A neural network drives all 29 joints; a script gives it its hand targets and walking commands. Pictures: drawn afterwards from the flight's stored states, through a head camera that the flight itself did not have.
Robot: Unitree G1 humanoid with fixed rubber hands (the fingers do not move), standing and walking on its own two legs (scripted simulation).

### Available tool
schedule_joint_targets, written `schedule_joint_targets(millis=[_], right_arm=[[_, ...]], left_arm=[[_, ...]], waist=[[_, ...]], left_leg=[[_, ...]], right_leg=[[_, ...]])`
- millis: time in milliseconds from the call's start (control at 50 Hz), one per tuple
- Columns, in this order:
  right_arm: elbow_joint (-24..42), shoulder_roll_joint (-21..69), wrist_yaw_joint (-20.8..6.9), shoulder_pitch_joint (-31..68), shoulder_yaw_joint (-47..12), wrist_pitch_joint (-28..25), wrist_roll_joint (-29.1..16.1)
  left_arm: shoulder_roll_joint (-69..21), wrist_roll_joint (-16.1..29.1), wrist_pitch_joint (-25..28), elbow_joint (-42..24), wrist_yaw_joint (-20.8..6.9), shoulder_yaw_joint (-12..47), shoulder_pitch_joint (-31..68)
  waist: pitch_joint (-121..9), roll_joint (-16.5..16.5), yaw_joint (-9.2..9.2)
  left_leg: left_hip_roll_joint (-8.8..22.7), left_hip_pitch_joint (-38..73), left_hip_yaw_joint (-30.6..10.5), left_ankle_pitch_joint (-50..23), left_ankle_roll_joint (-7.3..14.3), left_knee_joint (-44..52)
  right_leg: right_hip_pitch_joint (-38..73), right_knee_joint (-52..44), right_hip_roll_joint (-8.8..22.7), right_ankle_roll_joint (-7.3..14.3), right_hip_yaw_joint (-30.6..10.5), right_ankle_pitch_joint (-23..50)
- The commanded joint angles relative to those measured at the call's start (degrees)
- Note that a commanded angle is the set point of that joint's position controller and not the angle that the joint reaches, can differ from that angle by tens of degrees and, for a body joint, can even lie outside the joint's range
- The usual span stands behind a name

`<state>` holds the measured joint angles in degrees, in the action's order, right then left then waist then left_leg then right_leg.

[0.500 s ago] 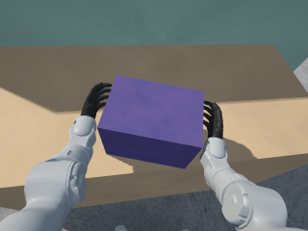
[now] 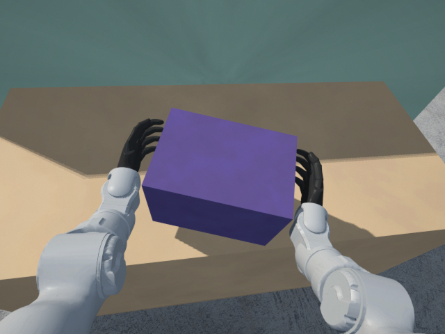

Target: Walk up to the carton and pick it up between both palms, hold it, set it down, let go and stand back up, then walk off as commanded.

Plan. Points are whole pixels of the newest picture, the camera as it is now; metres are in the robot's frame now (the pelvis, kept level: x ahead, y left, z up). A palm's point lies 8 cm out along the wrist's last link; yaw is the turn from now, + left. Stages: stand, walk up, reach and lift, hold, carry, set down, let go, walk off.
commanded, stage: reach and lift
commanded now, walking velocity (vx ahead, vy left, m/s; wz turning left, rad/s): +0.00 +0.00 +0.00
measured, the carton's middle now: (221, 180) +0.43 +0.01 -0.01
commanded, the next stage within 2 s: none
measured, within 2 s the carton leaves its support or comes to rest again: neither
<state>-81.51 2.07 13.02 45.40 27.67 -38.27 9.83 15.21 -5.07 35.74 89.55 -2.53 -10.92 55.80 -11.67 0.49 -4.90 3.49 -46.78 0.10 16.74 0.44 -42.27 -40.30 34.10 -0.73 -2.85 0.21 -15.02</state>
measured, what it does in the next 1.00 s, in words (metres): stands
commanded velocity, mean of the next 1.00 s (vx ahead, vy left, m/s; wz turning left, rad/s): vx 0.00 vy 0.00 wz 0.00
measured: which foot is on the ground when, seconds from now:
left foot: down 0.00-1.00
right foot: down 0.00-1.00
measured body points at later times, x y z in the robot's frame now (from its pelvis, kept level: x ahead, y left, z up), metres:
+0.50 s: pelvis +0.01 -0.01 +0.02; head +0.03 +0.02 +0.47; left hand +0.44 +0.17 +0.10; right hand +0.39 -0.17 +0.07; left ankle +0.02 +0.10 -0.71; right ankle +0.00 -0.16 -0.71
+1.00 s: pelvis -0.01 -0.02 +0.03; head -0.04 -0.01 +0.48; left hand +0.42 +0.15 +0.17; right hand +0.38 -0.19 +0.14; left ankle +0.02 +0.10 -0.71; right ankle +0.00 -0.16 -0.71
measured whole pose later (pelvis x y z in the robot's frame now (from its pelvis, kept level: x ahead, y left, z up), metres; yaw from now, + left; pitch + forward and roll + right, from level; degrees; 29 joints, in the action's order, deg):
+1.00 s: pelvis -0.01 -0.02 +0.03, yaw +3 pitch +3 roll +0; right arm -53.0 0.1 10.8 37.7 13.0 -1.7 -1.9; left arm 12.8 -0.1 11.0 75.6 -1.6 -8.2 52.1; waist -7.3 1.5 -4.9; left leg 0.9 -17.2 0.7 8.8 0.3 -23.4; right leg -14.4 23.5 1.7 -1.8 0.2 -11.6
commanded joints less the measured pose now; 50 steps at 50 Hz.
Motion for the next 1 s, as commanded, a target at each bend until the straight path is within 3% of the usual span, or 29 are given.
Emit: schedule_joint_targets(millis=[0,20,40,60,160,200,260,300,340,360,400,420,460,480,500,520,540,620,640,680,700,720,780,800,840,860,900,940,980], right_arm=[[4.6,32.5,-10.4,22.1,-17.4,1.6,7.5],[5.3,31.8,-9.9,22.7,-16.3,0.7,7.6],[8.2,33.0,-9.8,22.4,-17.2,1.6,6.9],[10.9,34.0,-9.1,21.9,-19.2,2.1,6.5],[14.6,35.3,-9.7,22.6,-24.0,4.7,4.0],[17.5,35.8,-9.4,22.4,-25.6,5.6,3.4],[22.6,37.6,-9.7,23.0,-31.2,7.0,0.4],[25.9,37.7,-9.3,22.4,-34.1,9.1,-1.9],[27.5,37.1,-9.5,23.2,-35.3,11.9,-3.7],[26.6,37.7,-9.9,21.8,-37.5,13.2,-5.1],[27.8,36.9,-9.4,19.9,-36.7,15.1,-5.6],[28.2,38.0,-9.0,18.0,-39.1,15.8,-6.1],[31.8,35.8,-9.6,20.8,-38.0,18.0,-7.5],[32.4,34.9,-9.7,23.0,-37.2,18.2,-7.5],[36.7,35.2,-9.9,25.1,-38.0,18.5,-8.8],[35.3,34.1,-10.4,26.0,-37.3,20.6,-9.0],[32.3,34.4,-10.1,21.8,-36.3,21.9,-8.5],[34.2,31.4,-11.1,23.4,-34.9,26.1,-8.9],[33.2,31.5,-11.1,20.9,-34.0,27.2,-8.7],[33.3,31.2,-11.4,24.3,-32.5,28.8,-8.3],[37.7,33.0,-12.2,28.4,-34.4,28.4,-8.8],[38.6,33.2,-12.2,28.8,-33.8,28.9,-8.7],[43.9,36.1,-12.8,33.6,-37.2,28.2,-9.8],[46.3,37.1,-13.1,34.6,-39.2,28.6,-10.6],[43.4,34.0,-13.7,31.8,-37.5,30.8,-9.5],[40.4,32.7,-13.9,30.8,-37.5,32.5,-9.7],[37.9,29.7,-13.7,26.4,-35.0,34.5,-9.4],[36.0,29.0,-13.6,25.7,-34.6,36.7,-11.9],[38.6,27.1,-13.8,27.3,-34.5,37.2,-12.4]], left_arm=[[-33.7,-4.8,0.0,-3.6,-5.9,9.8,24.4],[-35.2,-4.5,0.4,-5.2,-6.2,11.5,26.0],[-35.1,-5.6,-1.1,-3.8,-6.4,9.7,21.7],[-35.0,-4.4,-1.2,-4.2,-6.5,9.9,21.4],[-35.6,-4.5,-2.8,-6.0,-6.6,9.3,20.2],[-38.7,-1.6,-2.6,-9.2,-6.5,14.3,22.9],[-40.2,-2.2,-3.7,-9.7,-6.2,12.7,16.4],[-40.3,0.4,-4.2,-13.4,-6.1,15.5,17.4],[-40.4,0.7,-6.1,-14.6,-6.1,16.3,18.4],[-40.4,0.0,-6.3,-18.2,-5.8,15.8,17.5],[-42.9,0.1,-8.5,-17.0,-6.3,16.5,15.7],[-42.4,0.5,-8.7,-20.3,-6.8,17.0,18.3],[-43.5,2.0,-9.7,-21.9,-6.5,18.2,18.6],[-43.2,2.2,-10.2,-20.6,-7.2,16.7,20.0],[-46.9,4.3,-11.0,-21.6,-6.8,20.8,18.8],[-44.5,3.0,-11.7,-21.9,-6.8,18.5,19.2],[-44.0,2.8,-12.5,-19.9,-7.0,16.5,16.9],[-40.8,0.7,-16.4,-19.8,-8.0,12.1,18.0],[-42.0,1.0,-17.0,-20.6,-8.2,13.0,15.4],[-42.2,1.4,-17.8,-20.7,-8.4,12.8,20.0],[-42.9,1.8,-17.7,-24.3,-8.3,13.5,24.4],[-43.9,2.3,-18.2,-24.5,-8.4,13.3,23.1],[-48.7,5.3,-16.7,-28.0,-7.1,17.7,28.2],[-48.8,6.9,-16.7,-34.1,-6.2,20.6,30.8],[-45.8,6.2,-18.8,-30.5,-6.4,18.7,29.3],[-45.4,4.3,-20.8,-27.8,-6.0,16.2,26.7],[-42.0,1.9,-23.9,-27.9,-6.4,12.8,21.2],[-38.4,-1.4,-27.5,-27.0,-7.3,5.0,16.6],[-39.5,-0.5,-29.7,-30.3,-7.7,5.5,18.0]], waist=[[-23.4,-7.6,3.86],[-25.4,-8.8,2.21],[-26.5,-7.4,3.48],[-27.8,-4.6,3.02],[-29.2,-5.9,4.62],[-31.3,-7.3,2.28],[-34.5,-5.9,5.19],[-33.6,-5.1,4.19],[-29.9,-5.0,4.21],[-30.2,-6.3,6.28],[-24.2,-5.1,4.0],[-26.1,-6.2,4.81],[-23.7,-6.8,2.89],[-22.9,-4.8,3.29],[-24.2,-5.6,1.63],[-21.9,-6.2,3.52],[-17.7,-2.8,3.44],[-10.7,-2.3,5.5],[-8.4,-2.6,3.03],[-5.9,-1.3,2.52],[-11.1,-3.1,4.04],[-11.0,-1.1,4.22],[-21.0,-3.2,5.13],[-25.8,-2.7,4.92],[-18.5,-2.0,3.89],[-17.1,-3.9,4.99],[-9.6,-2.5,4.29],[0.0,0.5,7.7],[-2.3,-0.5,7.51]], left_leg=[[-2.0,31.4,2.1,-25.4,-3.1,6.2],[-1.4,34.8,1.0,-28.5,-4.0,6.5],[-1.9,33.9,1.8,-28.2,-3.2,6.3],[-2.5,33.6,2.1,-30.5,-2.6,5.4],[-2.4,33.3,1.4,-31.0,-2.4,6.7],[-2.7,35.9,1.1,-36.0,-3.1,6.8],[-3.3,36.1,1.3,-36.5,-2.9,6.9],[-3.5,35.9,1.3,-37.0,-2.6,6.9],[-3.5,37.8,0.9,-34.5,-2.1,8.9],[-3.6,37.3,1.0,-35.0,-2.2,9.2],[-3.9,40.4,0.8,-33.8,-2.2,11.2],[-4.0,39.8,1.3,-35.8,-2.4,10.3],[-4.2,39.6,-0.1,-33.2,-2.5,12.7],[-4.0,41.0,0.2,-33.6,-2.5,12.5],[-3.0,43.2,-1.0,-35.2,-3.4,13.0],[-4.1,43.0,0.2,-29.2,-2.6,15.1],[-3.8,43.3,-0.2,-28.4,-1.9,16.0],[-3.5,41.3,0.4,-17.3,-0.4,20.8],[-3.7,41.9,0.9,-16.4,-0.8,21.8],[-3.6,39.8,0.6,-13.1,-0.4,23.2],[-3.5,40.3,0.6,-13.2,-0.5,23.1],[-3.8,41.0,1.0,-13.2,-0.5,23.0],[-3.6,41.6,0.1,-15.6,-1.2,21.7],[-3.5,44.1,-0.4,-17.5,-1.6,21.4],[-3.6,41.7,-0.6,-11.7,-1.0,23.0],[-3.7,41.3,-0.5,-7.3,-0.7,24.9],[-3.9,42.1,0.1,-8.5,-0.3,25.5],[-4.4,42.5,1.3,-6.3,1.2,26.7],[-3.8,42.9,0.4,-8.7,0.6,27.0]], right_leg=[[9.6,-8.1,-2.0,4.4,4.4,12.1],[8.7,-8.6,-2.5,4.6,4.9,13.1],[11.1,-9.8,-1.9,4.8,3.8,14.6],[11.9,-9.0,-2.0,3.9,3.6,18.2],[17.7,-8.7,-1.8,3.3,2.8,23.6],[17.5,-8.8,-1.9,3.1,3.0,29.0],[22.1,-9.2,-1.8,2.9,1.7,30.8],[23.3,-8.9,-1.5,2.6,1.1,34.1],[24.5,-10.3,-1.3,2.2,0.9,30.0],[24.5,-10.1,-1.0,2.7,0.9,28.7],[25.2,-11.5,-1.1,2.6,1.2,28.0],[25.8,-10.5,-0.7,2.8,1.1,31.2],[25.4,-12.0,-0.9,2.7,1.2,26.0],[24.6,-12.9,-1.2,2.7,1.7,23.1],[23.7,-13.6,-1.8,3.1,2.6,23.1],[23.5,-15.1,-1.4,2.9,2.5,16.3],[24.6,-15.5,-1.1,3.0,1.9,15.8],[26.3,-17.0,-0.2,3.2,0.9,8.0],[26.0,-17.3,0.0,3.3,1.4,7.3],[26.5,-17.2,-0.2,3.3,1.7,4.9],[26.3,-16.8,-0.3,3.7,1.5,4.8],[26.8,-17.1,-0.1,3.5,1.6,4.7],[25.4,-16.4,-0.9,3.8,1.7,6.3],[24.8,-16.3,-1.2,3.8,1.8,6.9],[25.3,-17.2,-0.4,3.5,1.4,3.4],[25.1,-18.0,-0.5,3.4,1.7,-0.2],[27.1,-17.9,-0.6,3.2,1.7,1.9],[29.5,-18.8,-0.7,2.7,1.0,-1.3],[29.7,-17.6,-1.4,2.8,1.9,0.8]])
